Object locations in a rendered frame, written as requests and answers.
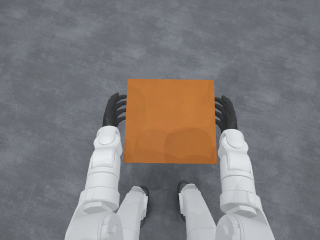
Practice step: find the right robot foot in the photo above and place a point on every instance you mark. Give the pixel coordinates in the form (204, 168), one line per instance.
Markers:
(180, 186)

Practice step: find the left robot hand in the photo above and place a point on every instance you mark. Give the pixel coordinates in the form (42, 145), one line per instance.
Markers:
(111, 113)

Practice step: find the right robot forearm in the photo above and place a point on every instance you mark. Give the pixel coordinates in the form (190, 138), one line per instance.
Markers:
(236, 177)

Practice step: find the right robot upper arm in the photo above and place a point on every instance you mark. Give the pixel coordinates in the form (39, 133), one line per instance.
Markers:
(232, 226)

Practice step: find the left robot forearm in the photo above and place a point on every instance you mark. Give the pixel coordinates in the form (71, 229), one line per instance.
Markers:
(101, 188)

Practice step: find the right robot hand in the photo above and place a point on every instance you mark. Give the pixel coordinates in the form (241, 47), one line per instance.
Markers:
(227, 116)

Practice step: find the carton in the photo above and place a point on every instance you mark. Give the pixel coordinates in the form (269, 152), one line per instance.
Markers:
(170, 121)

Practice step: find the left robot upper arm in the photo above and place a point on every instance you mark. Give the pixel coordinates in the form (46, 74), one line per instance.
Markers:
(105, 225)

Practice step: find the left robot foot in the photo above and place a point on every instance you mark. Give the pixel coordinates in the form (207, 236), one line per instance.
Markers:
(146, 191)

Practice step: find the robot foot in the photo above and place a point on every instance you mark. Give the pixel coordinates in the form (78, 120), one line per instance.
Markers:
(180, 186)
(146, 191)

